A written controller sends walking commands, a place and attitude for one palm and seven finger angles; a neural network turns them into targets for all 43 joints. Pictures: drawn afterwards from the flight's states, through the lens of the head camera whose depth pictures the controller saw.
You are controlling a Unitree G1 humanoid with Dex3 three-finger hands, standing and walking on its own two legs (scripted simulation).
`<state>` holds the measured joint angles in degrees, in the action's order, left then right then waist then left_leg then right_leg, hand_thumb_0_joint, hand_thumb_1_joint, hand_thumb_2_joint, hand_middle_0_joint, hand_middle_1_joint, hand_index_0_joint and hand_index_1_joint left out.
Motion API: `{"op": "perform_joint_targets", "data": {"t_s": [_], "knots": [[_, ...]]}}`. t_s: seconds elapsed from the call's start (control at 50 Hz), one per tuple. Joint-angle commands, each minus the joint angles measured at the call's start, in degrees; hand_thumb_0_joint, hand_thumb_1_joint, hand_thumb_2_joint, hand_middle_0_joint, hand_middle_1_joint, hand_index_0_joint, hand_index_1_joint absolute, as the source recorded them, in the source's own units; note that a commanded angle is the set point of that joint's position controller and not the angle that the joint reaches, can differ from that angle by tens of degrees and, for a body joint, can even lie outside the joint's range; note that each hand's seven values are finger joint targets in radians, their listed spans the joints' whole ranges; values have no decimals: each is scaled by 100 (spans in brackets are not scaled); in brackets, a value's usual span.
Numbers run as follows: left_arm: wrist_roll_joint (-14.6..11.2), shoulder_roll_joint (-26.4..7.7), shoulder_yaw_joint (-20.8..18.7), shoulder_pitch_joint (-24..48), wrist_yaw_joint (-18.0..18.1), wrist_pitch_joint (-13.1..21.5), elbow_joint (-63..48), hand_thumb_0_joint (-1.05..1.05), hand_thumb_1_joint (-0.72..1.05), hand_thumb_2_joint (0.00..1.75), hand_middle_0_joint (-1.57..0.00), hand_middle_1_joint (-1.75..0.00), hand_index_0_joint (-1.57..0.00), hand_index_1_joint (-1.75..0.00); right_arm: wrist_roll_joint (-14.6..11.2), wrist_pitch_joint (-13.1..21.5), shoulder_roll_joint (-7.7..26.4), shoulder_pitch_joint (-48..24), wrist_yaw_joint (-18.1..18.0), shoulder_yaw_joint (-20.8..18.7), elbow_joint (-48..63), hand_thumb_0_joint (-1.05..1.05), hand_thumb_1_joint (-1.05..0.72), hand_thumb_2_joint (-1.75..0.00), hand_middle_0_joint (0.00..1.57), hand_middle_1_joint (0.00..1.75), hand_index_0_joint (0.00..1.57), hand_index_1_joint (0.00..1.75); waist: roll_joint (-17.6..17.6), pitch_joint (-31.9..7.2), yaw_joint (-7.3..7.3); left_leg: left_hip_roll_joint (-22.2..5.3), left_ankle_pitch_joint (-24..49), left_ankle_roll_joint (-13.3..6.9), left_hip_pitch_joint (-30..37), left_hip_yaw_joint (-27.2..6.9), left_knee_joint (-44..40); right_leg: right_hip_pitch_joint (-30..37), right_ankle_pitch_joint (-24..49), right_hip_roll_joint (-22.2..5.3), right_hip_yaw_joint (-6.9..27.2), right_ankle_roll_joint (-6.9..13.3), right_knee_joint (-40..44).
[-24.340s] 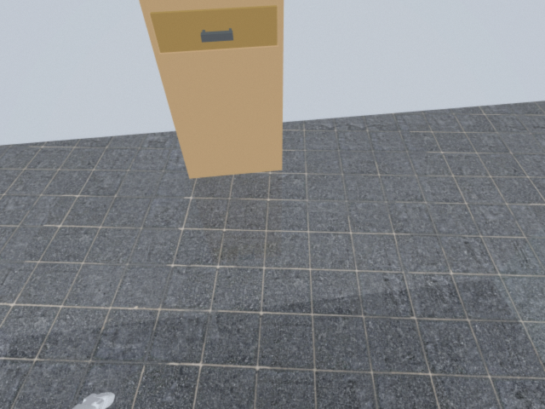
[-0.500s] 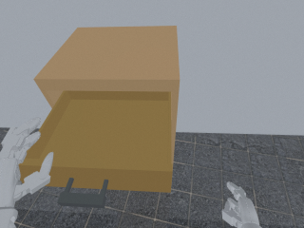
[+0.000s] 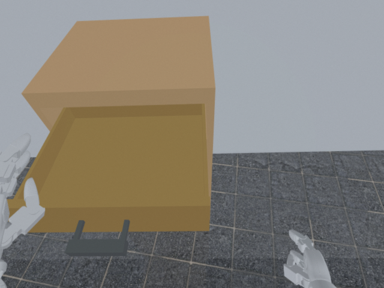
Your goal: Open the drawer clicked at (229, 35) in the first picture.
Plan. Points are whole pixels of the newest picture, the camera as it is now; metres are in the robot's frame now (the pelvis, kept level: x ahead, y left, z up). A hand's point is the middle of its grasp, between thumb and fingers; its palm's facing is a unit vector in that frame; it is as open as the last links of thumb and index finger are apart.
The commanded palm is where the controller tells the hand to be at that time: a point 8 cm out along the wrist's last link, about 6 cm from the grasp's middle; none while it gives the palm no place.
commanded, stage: step back with the hand held close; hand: left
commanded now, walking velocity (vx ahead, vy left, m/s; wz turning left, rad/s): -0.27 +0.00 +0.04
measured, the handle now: (100, 236) +0.22 +0.22 -0.02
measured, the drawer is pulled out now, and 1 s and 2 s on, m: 0.30 0.30 0.30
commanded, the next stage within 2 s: stop stepping back and stand still in 1.04 s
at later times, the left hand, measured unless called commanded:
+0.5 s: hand out of the picture +0.12 +0.26 +0.16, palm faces +0.32 -0.82 -0.48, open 7.4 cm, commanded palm +0.06 +0.31 +0.18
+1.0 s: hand out of the picture +0.07 +0.26 +0.16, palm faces +0.28 -0.83 -0.48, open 7.4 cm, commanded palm +0.00 +0.31 +0.18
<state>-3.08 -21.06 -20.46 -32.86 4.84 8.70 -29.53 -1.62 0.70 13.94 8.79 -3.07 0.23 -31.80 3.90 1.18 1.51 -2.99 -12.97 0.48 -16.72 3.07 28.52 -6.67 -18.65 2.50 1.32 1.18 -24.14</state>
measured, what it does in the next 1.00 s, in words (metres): walks backwards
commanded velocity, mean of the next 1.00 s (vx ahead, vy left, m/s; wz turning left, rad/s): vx -0.33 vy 0.00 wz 0.05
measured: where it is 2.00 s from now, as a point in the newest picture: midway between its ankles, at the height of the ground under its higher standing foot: outside the picture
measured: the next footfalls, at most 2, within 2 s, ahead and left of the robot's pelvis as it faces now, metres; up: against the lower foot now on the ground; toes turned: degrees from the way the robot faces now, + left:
right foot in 1.18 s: -0.20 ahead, -0.10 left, +0.00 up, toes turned -3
left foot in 1.40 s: -0.16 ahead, +0.14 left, +0.00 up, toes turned -1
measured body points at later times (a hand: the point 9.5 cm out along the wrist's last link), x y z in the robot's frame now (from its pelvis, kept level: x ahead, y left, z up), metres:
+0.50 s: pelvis -0.07 +0.03 -0.01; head -0.03 +0.03 +0.44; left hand +0.09 +0.30 +0.18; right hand +0.12 -0.20 -0.09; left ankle +0.02 +0.13 -0.74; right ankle -0.07 -0.11 -0.74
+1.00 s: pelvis -0.14 +0.03 -0.02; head -0.11 +0.05 +0.43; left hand +0.05 +0.30 +0.19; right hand +0.03 -0.21 -0.09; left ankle -0.03 +0.13 -0.74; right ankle -0.12 -0.10 -0.73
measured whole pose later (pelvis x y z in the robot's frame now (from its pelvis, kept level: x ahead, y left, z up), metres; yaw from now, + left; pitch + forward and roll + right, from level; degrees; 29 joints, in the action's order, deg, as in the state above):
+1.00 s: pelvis -0.14 +0.03 -0.02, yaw -1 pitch +1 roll -2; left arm -3.7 -25.8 -23.9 -36.3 7.5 14.4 -36.6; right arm -0.7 4.0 11.2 9.5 -3.3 -0.7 -34.1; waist -0.5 2.6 -1.4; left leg -1.5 -7.9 -1.8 -27.4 1.1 34.5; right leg -21.1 -22.6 2.0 0.0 -0.4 -39.4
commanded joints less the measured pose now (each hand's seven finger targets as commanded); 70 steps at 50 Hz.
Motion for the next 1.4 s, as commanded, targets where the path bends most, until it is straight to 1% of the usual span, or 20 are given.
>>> {"op": "perform_joint_targets", "data": {"t_s": [0.0,0.14,0.24,0.42,0.54,0.7,0.78,0.82,0.9,0.94,0.96,1.0,1.12,1.16,1.18,1.2,1.22,1.26,1.32,1.38], "knots": [[-28,-1011,-693,-397,115,296,-1347,0,90,90,-20,-30,-20,-30,-10,165,502,-590,-41,-312,1101,0,-90,-90,20,30,20,30,-568,-1008,-55,-260,2296,-335,1147,-99,115,-639,3210,-593,159,-230,28],[-83,-1380,-1159,-915,299,403,-1980,0,90,90,-20,-30,-20,-30,-1,178,450,-578,-84,-360,1157,0,-90,-90,20,30,20,30,268,-1356,-11,-501,2569,-342,862,-308,-59,-584,2114,-434,-32,-175,-446],[-136,-1201,-1064,-952,350,456,-1916,0,90,90,-20,-30,-20,-30,12,364,465,-483,-73,-365,1064,0,-90,-90,20,30,20,30,483,-1068,-72,-749,1349,-409,186,-534,-359,-717,751,-340,-154,-173,-728],[-120,-1061,-798,-495,419,618,-1815,0,90,90,-20,-30,-20,-30,16,533,419,-357,-113,-342,914,0,-90,-90,20,30,20,30,-681,-559,-308,-110,-748,-167,169,-487,521,-1964,434,-942,754,170,278],[5,-1151,-978,-382,499,715,-1884,0,90,90,-20,-30,-20,-30,60,689,540,-504,-174,-291,1001,0,-90,-90,20,30,20,30,967,-517,-159,-1194,-2394,-573,-1387,-1584,-1523,-525,-270,-50,-198,-232,-1452],[-63,-1008,-840,-301,356,826,-2118,0,90,90,-20,-30,-20,-30,100,894,578,-328,28,-237,853,0,-90,-90,20,30,20,30,424,-686,-180,-914,-1483,-424,-1136,-975,-604,-556,278,-253,-129,-111,-657],[-173,-1191,-941,-502,399,859,-2198,0,90,90,-20,-30,-20,-30,39,773,371,-250,21,-309,781,0,-90,-90,20,30,20,30,-928,-966,-304,78,-615,-14,84,-325,1378,-1886,1037,-1461,1102,479,323],[-120,-1196,-992,-516,462,826,-1980,0,90,90,-20,-30,-20,-30,90,656,237,-352,-3,-297,669,0,-90,-90,20,30,20,30,-1077,-987,-329,201,-222,24,123,-364,1608,-1814,2093,-1703,1070,572,181],[-128,-1164,-975,-424,409,827,-1717,0,90,90,-20,-30,-20,-30,43,614,435,-528,-88,-338,734,0,-90,-90,20,30,20,30,-99,-641,-249,-659,1251,-238,-363,-1212,-301,-1166,1251,-446,172,-47,-775],[-129,-1175,-1041,-692,379,850,-1591,0,90,90,-20,-30,-20,-30,120,712,461,-518,-61,-361,778,0,-90,-90,20,30,20,30,1134,-808,-181,-1399,282,-649,-951,-1908,-1356,-820,-891,16,-171,-181,-2036],[-105,-1126,-1007,-566,384,857,-1813,0,90,90,-20,-30,-20,-30,214,757,432,-355,-33,-330,745,0,-90,-90,20,30,20,30,1158,-792,-216,-1602,-297,-831,-1357,-2146,-1616,-678,-1221,67,-54,-175,-2686],[-113,-1007,-818,-464,399,909,-2069,0,90,90,-20,-30,-20,-30,208,879,485,-203,27,-362,642,0,-90,-90,20,30,20,30,647,-777,-197,-1469,-69,-870,-870,-1802,-1302,-1079,-1034,-16,26,-160,-2649],[-214,-1209,-961,-584,330,981,-2379,0,90,90,-20,-30,-20,-30,228,1053,546,-285,134,-278,604,0,-90,-90,20,30,20,30,961,-943,-112,-909,-1319,-452,-893,-1291,-1229,-254,-557,126,-427,-25,-648],[-228,-1337,-1110,-789,302,928,-2300,0,90,90,-20,-30,-20,-30,171,910,480,-215,128,-293,683,0,-90,-90,20,30,20,30,470,-886,-200,-179,-1619,-70,-486,-506,-154,-537,-244,-290,-291,174,656],[-202,-1404,-1123,-706,305,845,-2205,0,90,90,-20,-30,-20,-30,70,817,477,-143,106,-375,723,0,-90,-90,20,30,20,30,-642,-879,-282,330,-1426,230,-53,-51,1573,-1582,-1119,-1153,707,592,1062],[-207,-1190,-965,-803,331,702,-2005,0,90,90,-20,-30,-20,-30,5,722,461,-83,77,-475,728,0,-90,-90,20,30,20,30,-1625,-711,-281,598,-1022,241,70,-333,3265,-2531,-1355,-2122,2094,1089,1437],[-157,-1020,-903,-725,402,556,-1794,0,90,90,-20,-30,-20,-30,31,567,381,-140,69,-428,625,0,-90,-90,20,30,20,30,-1420,-565,-360,476,-982,157,-536,-564,3794,-2168,-75,-2217,1725,1148,1022],[-99,-995,-921,-613,515,438,-1583,0,90,90,-20,-30,-20,-30,41,470,127,-363,12,-265,660,0,-90,-90,20,30,20,30,-1145,-486,-432,198,-1271,41,-732,-793,2852,-1489,1065,-1954,1060,861,552],[84,-950,-730,-448,634,508,-1351,0,90,90,-20,-30,-20,-30,58,596,274,-267,-45,-187,569,0,-90,-90,20,30,20,30,-995,-248,-393,315,-605,-172,-84,-222,35,-880,1077,-1428,520,346,213],[65,-973,-592,-262,619,595,-1818,0,90,90,-20,-30,-20,-30,50,810,612,-262,-38,-336,733,0,-90,-90,20,30,20,30,-50,-392,-177,-657,1284,-543,455,-1229,-583,-553,1327,-651,49,-141,-362]]}}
